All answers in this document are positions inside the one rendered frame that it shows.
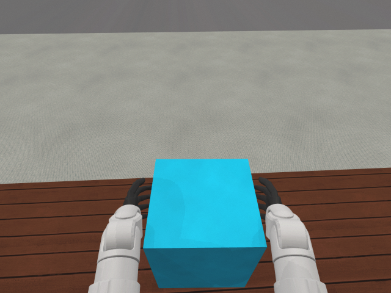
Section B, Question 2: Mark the left robot forearm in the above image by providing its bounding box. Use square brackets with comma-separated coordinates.
[88, 204, 143, 293]

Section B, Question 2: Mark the robot right hand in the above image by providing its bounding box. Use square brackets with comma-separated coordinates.
[254, 177, 282, 220]

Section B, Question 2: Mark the right robot forearm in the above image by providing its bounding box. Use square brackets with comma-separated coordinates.
[265, 204, 327, 293]

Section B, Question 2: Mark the carton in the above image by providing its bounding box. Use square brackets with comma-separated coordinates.
[143, 159, 267, 288]

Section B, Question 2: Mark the robot left hand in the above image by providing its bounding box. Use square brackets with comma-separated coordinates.
[123, 178, 152, 219]

